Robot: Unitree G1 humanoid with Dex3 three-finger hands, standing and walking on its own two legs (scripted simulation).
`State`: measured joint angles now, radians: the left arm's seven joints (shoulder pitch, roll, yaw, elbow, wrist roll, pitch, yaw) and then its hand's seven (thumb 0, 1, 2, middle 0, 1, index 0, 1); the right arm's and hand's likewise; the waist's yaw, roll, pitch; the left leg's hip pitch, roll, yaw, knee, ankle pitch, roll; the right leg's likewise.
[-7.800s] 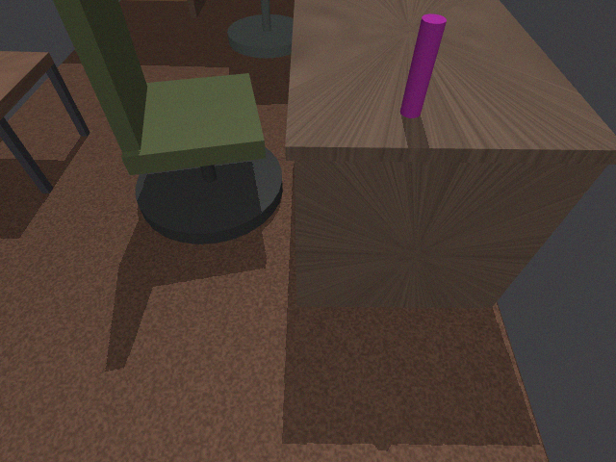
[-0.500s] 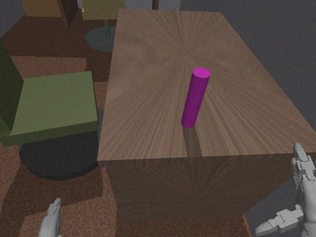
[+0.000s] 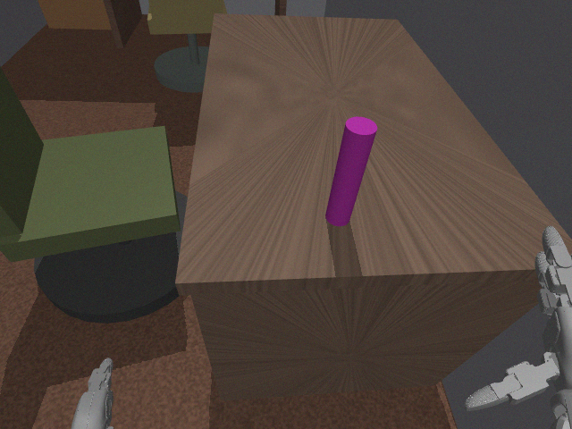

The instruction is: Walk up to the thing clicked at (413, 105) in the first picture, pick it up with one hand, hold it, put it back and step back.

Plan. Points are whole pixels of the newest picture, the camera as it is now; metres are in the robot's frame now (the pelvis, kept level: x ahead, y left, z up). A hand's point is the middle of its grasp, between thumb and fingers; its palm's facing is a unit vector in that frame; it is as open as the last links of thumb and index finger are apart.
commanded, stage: go down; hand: right
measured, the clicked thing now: (347, 177) +0.50 -0.13 +0.06
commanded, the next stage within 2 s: none
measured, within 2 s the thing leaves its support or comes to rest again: neither
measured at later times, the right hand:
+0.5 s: hand (502, 259) +0.27 -0.26 +0.14, palm faces +0.21 +0.95 -0.24, open 17.7 cm
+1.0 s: hand (495, 222) +0.33 -0.29 +0.13, palm faces +0.04 +1.00 -0.02, open 17.6 cm
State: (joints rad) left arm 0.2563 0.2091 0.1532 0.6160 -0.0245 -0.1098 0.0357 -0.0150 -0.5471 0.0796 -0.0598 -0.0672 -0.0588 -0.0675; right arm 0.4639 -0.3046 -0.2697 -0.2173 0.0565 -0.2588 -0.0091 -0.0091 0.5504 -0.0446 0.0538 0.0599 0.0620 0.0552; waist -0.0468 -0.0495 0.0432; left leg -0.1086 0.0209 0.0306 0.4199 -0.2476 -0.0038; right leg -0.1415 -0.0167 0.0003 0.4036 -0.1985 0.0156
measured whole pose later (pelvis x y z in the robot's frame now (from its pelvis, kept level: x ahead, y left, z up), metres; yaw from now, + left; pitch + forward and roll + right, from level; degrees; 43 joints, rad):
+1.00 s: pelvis +0.01 +0.00 +0.00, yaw +0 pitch +2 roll +0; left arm 0.16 0.24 0.04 0.77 -0.03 -0.16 0.17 -0.02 -0.53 0.05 -0.06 -0.05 -0.06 -0.05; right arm -0.24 -0.49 -0.46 0.47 0.31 -0.03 0.50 -0.01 0.58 -0.02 0.05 0.05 0.06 0.05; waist -0.01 -0.01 -0.04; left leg -0.22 0.01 0.03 0.47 -0.28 -0.01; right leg -0.27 -0.02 0.00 0.48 -0.25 0.01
